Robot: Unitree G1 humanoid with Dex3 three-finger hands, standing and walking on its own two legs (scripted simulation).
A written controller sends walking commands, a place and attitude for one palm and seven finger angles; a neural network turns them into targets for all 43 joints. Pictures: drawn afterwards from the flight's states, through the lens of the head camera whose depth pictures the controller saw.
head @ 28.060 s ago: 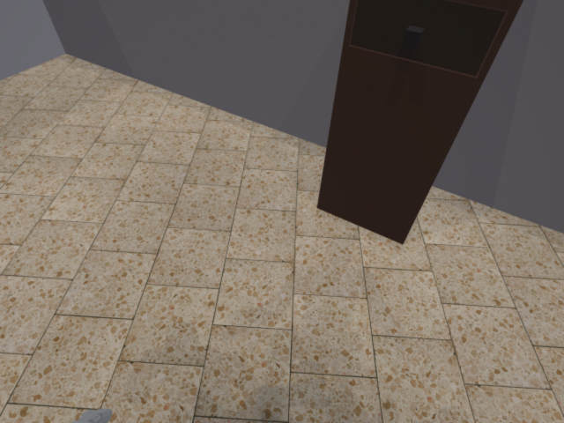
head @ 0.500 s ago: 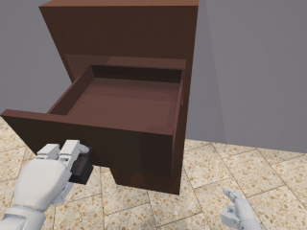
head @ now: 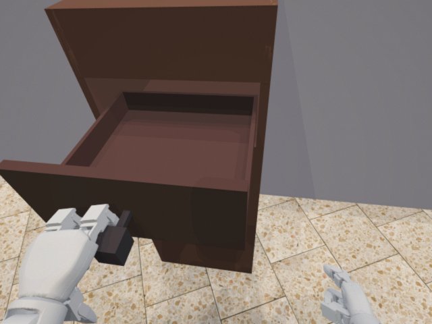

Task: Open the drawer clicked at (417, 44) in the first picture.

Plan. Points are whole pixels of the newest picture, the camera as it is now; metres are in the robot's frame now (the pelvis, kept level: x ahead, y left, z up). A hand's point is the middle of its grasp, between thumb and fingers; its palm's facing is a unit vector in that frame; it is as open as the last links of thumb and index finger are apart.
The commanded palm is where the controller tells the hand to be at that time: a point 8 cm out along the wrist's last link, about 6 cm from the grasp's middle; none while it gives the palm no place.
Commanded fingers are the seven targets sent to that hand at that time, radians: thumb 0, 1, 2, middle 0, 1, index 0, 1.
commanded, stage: lift the hand off the handle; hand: left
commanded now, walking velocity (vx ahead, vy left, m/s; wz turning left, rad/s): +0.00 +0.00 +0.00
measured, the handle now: (118, 233) +0.21 +0.19 +0.12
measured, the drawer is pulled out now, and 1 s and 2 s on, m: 0.28 0.28 0.28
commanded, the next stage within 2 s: draw the hand back to the body in 1.58 s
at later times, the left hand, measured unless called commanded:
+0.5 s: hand (87, 251) +0.18 +0.23 +0.12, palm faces +0.11 -0.13 -0.99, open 13.3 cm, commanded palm +0.13 +0.21 +0.20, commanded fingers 0.00 -0.50 0.30 -0.30 -1.20 -0.30 -1.20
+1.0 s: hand (72, 218) +0.18 +0.21 +0.21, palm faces +0.25 -0.08 -0.96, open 13.7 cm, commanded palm +0.13 +0.21 +0.27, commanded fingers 0.00 -0.50 0.30 -0.30 -1.20 -0.30 -1.20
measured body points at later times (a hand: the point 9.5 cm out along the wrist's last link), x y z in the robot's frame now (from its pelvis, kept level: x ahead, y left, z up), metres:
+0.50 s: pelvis +0.00 +0.01 +0.00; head -0.02 -0.02 +0.45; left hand +0.17 +0.23 +0.17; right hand +0.24 -0.16 -0.07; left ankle +0.00 +0.08 -0.73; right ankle -0.01 -0.10 -0.73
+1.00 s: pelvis -0.02 -0.01 +0.01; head -0.05 -0.06 +0.45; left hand +0.16 +0.21 +0.26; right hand +0.23 -0.19 -0.06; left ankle +0.00 +0.08 -0.73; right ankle -0.01 -0.10 -0.73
